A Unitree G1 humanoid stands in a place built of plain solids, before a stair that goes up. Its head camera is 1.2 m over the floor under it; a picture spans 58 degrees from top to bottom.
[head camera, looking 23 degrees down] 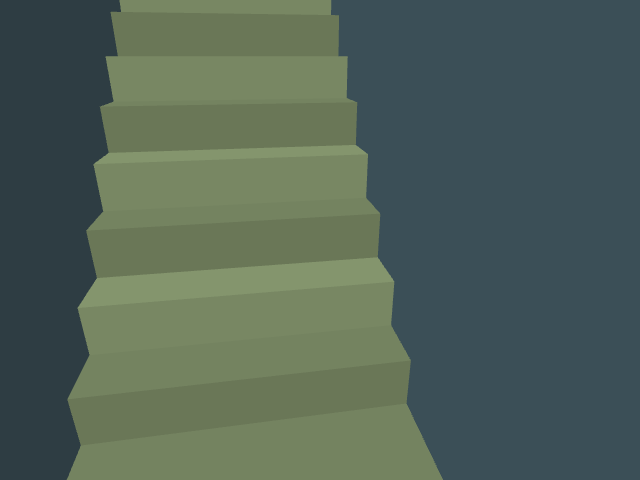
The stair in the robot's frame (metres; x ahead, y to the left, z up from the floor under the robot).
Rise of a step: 0.20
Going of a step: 0.22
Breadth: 1.24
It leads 10 degrees to the left of straight ahead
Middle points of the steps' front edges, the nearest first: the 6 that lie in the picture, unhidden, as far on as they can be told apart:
1.16 0.24 0.20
1.38 0.28 0.40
1.60 0.31 0.60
1.82 0.35 0.80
2.04 0.39 1.00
2.26 0.42 1.20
